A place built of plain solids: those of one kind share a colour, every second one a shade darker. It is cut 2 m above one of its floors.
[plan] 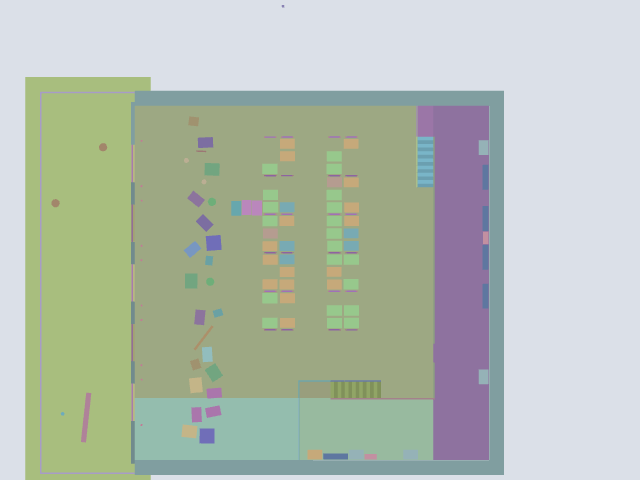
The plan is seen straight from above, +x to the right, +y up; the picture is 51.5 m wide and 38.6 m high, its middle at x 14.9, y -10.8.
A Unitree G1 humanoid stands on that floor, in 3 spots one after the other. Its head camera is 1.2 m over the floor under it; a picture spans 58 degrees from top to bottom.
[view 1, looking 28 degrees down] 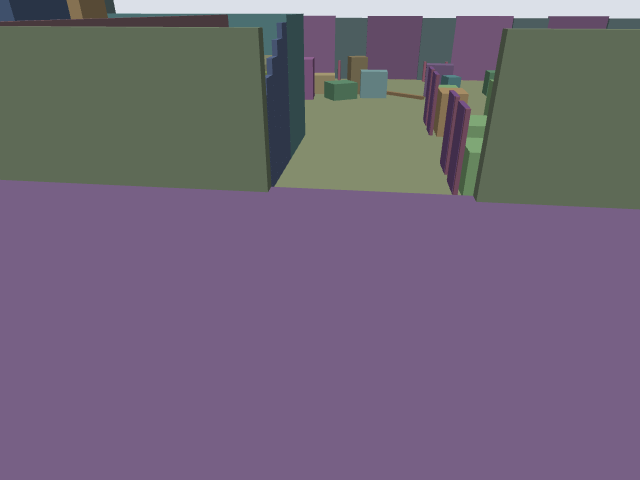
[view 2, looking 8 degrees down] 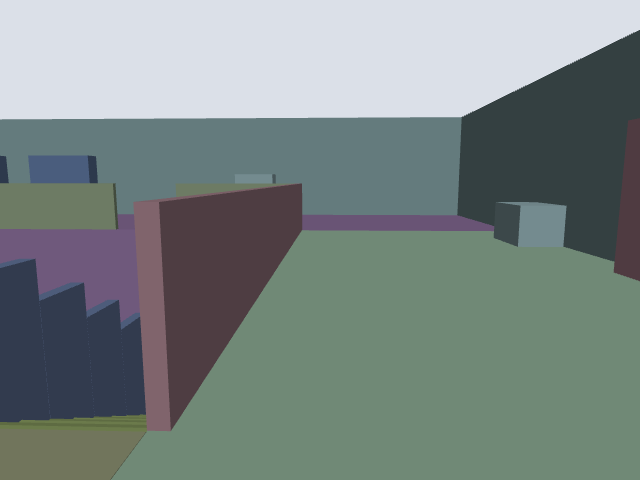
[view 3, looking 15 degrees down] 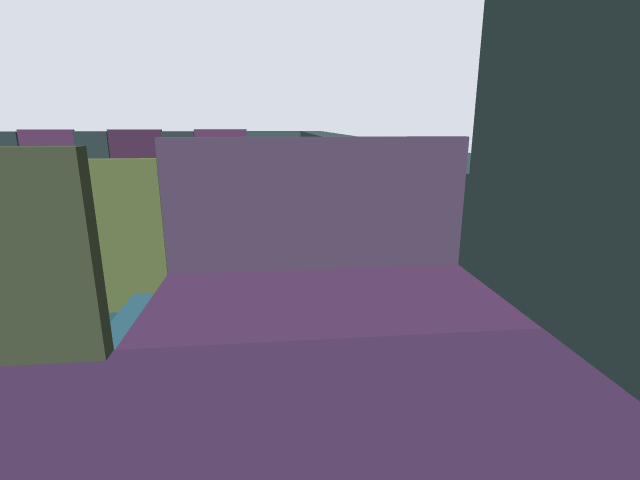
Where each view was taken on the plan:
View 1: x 27.06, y -19.89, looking -173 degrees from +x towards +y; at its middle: floor_galn_metal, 2.56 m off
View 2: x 13.84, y -24.40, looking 2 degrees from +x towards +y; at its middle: floor_gale_metal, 8.62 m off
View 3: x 26.25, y -1.60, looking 174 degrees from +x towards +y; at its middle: rail_galaland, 3.64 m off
